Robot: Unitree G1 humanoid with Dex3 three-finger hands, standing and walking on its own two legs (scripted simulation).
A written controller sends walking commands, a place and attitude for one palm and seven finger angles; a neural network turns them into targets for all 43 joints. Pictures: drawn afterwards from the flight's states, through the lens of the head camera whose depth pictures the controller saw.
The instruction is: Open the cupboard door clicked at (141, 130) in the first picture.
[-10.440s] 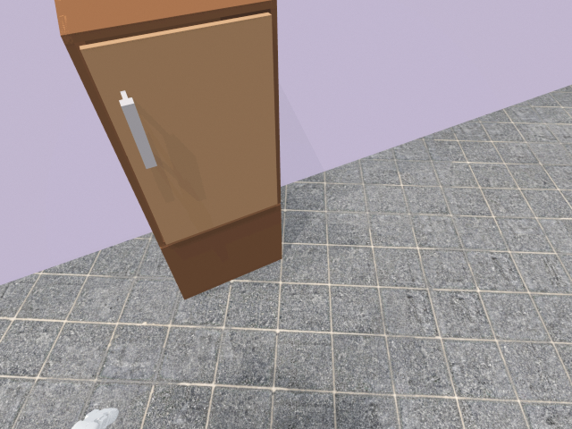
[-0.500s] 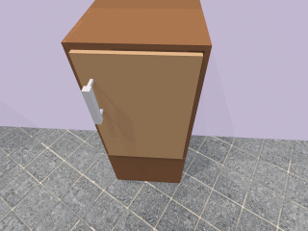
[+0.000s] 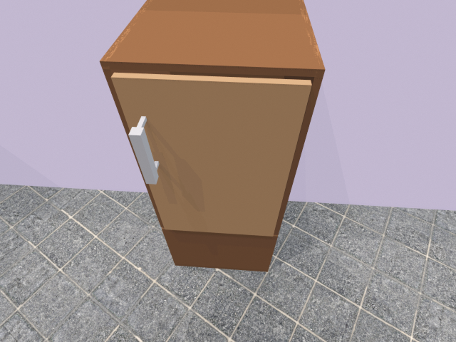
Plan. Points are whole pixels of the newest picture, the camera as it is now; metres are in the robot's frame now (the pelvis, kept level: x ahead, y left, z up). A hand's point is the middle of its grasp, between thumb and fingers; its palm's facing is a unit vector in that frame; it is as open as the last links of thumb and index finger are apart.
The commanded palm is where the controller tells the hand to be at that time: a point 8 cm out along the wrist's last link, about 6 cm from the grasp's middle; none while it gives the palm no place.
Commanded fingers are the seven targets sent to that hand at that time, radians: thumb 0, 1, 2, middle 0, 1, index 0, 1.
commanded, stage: raise the hand with hooked fingers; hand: left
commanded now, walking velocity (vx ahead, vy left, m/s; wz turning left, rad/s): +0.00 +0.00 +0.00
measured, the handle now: (147, 151) +0.50 +0.22 +0.02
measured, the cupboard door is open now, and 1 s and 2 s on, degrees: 0 0 0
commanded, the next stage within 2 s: none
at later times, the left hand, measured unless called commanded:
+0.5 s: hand out of the picture +0.13 +0.19 -0.07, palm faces +0.07 -1.00 -0.01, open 9.0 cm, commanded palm +0.13 +0.25 -0.04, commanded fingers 0.00 0.29 0.64 -0.24 -0.69 -0.24 -0.69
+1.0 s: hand (77, 296) +0.18 +0.26 +0.00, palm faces +0.09 -0.99 -0.11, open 12.1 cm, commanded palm +0.16 +0.31 +0.00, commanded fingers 0.00 -0.29 0.39 -0.28 -1.07 -0.28 -1.07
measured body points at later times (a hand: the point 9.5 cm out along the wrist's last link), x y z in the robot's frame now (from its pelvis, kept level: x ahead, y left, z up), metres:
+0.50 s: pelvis -0.04 +0.03 -0.08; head -0.01 +0.04 +0.37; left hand +0.12 +0.24 -0.06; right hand +0.22 -0.21 -0.09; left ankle -0.02 +0.13 -0.74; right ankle -0.02 -0.05 -0.74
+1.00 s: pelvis -0.05 +0.04 -0.06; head +0.00 +0.05 +0.38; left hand +0.17 +0.32 +0.01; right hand +0.09 -0.21 -0.15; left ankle -0.02 +0.13 -0.74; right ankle -0.02 -0.05 -0.74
